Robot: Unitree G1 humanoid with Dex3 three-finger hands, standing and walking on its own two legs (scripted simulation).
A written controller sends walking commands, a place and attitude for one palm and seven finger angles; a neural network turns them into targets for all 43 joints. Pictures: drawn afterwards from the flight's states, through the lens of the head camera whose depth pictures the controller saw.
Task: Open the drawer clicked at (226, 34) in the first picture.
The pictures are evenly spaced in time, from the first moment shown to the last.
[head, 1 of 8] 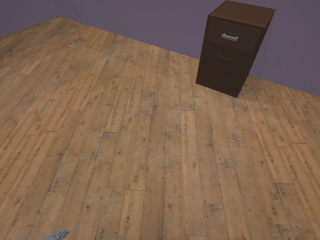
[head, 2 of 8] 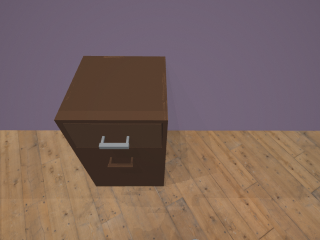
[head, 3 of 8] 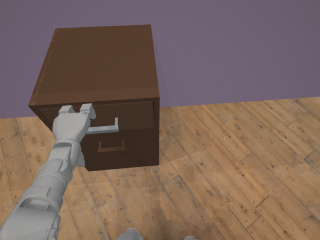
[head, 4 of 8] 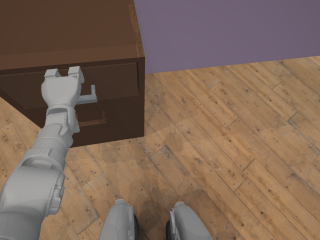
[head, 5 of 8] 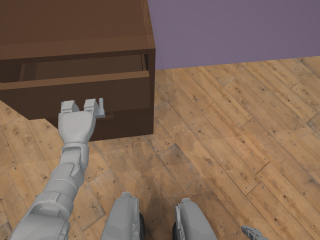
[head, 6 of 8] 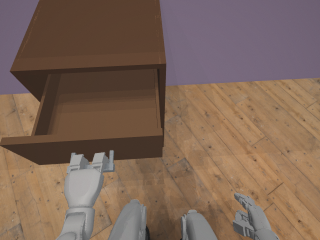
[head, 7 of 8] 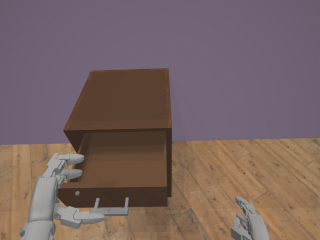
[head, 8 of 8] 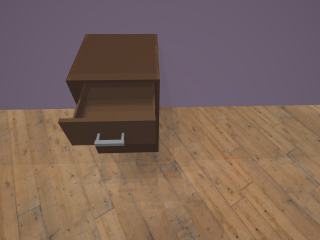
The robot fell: no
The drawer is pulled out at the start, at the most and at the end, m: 0.00 0.23 0.23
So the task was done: yes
